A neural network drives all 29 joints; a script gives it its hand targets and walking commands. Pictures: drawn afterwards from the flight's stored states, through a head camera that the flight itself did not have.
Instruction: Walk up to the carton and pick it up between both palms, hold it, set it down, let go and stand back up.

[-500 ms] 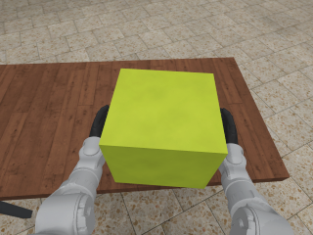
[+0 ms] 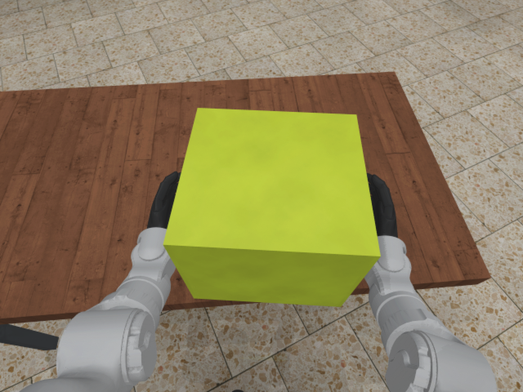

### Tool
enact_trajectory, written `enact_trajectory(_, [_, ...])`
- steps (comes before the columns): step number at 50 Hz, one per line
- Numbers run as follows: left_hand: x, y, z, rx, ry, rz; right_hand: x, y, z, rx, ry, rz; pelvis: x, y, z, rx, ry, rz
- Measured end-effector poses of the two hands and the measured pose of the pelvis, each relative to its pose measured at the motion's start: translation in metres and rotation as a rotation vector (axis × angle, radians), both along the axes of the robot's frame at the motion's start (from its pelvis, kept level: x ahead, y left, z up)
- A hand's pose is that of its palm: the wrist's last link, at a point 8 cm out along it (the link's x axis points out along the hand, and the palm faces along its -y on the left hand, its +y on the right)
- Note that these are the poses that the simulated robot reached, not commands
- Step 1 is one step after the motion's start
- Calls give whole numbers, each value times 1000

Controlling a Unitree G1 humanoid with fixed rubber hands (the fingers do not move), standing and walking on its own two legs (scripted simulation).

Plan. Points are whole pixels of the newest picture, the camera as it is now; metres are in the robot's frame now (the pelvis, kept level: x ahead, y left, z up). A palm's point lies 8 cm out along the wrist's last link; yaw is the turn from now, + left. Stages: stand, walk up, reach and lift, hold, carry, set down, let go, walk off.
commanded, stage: set down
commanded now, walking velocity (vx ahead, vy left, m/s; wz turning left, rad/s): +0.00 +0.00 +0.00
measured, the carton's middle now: (271, 210) +0.42 +0.03 -0.03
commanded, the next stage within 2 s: none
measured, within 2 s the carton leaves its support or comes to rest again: rests again in 0.56 s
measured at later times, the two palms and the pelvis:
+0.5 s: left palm (163, 222) +0.38 +0.21 -0.02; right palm (379, 227) +0.39 -0.15 -0.01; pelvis -0.01 +0.01 -0.02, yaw -1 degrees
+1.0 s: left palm (163, 216) +0.39 +0.21 -0.03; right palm (376, 220) +0.41 -0.15 -0.01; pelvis -0.01 +0.02 -0.03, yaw -2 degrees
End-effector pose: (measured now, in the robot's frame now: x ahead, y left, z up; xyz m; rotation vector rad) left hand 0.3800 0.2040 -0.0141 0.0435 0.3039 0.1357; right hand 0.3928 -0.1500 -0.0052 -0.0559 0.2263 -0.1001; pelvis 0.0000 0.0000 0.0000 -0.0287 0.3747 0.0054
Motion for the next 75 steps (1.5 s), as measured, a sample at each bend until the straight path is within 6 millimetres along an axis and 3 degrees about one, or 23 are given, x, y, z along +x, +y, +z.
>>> enact_trajectory(16, [-1,1,-6,-22,-30,3,-2,0,-5,14,-25,-2,-13,2,-11,-2,24,-4])
enact_trajectory(41, [13,6,-11,-30,-57,11,13,5,-6,9,13,1,-11,14,-27,-19,62,-28])
enact_trajectory(61, [12,8,-17,-31,-27,8,13,3,-12,5,67,32,-18,12,-43,-27,78,-28])
enact_trajectory(67, [12,21,-14,-19,-18,28,16,-8,-9,5,61,36,-24,9,-48,-26,86,-29])
enact_trajectory(75, [12,43,7,5,-39,44,22,-34,12,-7,40,28,-31,4,-54,-20,86,-23])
